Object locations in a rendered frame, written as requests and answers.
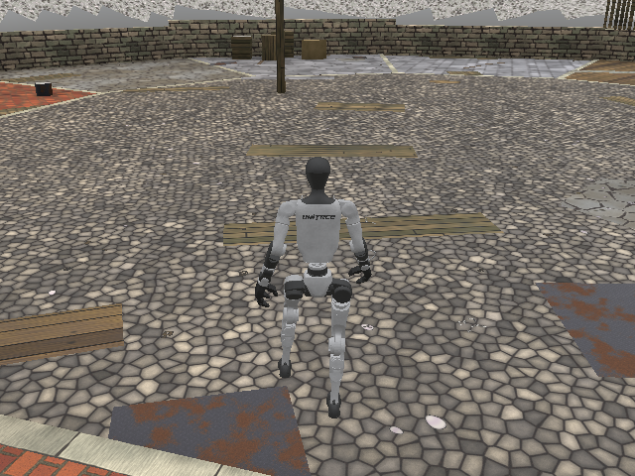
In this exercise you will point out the right robot shin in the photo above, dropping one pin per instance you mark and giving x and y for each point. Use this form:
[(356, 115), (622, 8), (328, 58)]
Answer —
[(336, 366)]

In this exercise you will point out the left robot upper arm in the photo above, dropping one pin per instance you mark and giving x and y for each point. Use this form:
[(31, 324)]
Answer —
[(286, 210)]

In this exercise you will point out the robot right forearm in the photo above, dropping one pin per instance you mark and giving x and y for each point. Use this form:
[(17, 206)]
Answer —
[(363, 258)]

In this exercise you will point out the left robot hand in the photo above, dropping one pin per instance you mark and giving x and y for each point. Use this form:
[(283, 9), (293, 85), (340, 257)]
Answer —
[(260, 293)]

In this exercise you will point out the robot left forearm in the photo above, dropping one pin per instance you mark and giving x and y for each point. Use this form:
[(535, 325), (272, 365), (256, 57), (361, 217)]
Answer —
[(268, 268)]

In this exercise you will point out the right robot foot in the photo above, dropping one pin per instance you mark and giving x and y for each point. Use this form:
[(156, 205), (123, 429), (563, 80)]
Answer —
[(333, 409)]

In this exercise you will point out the right robot hand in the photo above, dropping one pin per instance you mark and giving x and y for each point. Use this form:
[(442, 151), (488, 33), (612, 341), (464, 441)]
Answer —
[(357, 270)]

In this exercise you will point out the right robot upper arm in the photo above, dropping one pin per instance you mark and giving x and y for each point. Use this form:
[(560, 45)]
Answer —
[(349, 210)]

